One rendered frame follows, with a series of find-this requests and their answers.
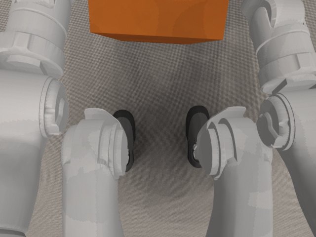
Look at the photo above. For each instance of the right robot forearm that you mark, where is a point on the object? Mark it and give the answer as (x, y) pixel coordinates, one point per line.
(282, 44)

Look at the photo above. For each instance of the left robot shin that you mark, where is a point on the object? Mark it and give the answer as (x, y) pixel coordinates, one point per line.
(90, 113)

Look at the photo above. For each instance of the left robot upper arm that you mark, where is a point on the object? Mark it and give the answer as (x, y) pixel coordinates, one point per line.
(33, 108)

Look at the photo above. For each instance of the right robot upper arm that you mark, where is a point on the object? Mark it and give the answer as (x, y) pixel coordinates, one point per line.
(287, 122)

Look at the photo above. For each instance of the left robot forearm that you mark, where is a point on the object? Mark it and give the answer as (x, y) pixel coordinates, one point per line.
(34, 38)

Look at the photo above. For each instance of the left robot thigh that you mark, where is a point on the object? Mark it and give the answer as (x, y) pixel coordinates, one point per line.
(90, 180)

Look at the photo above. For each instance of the carton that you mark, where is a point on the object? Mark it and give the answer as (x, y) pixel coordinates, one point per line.
(159, 21)

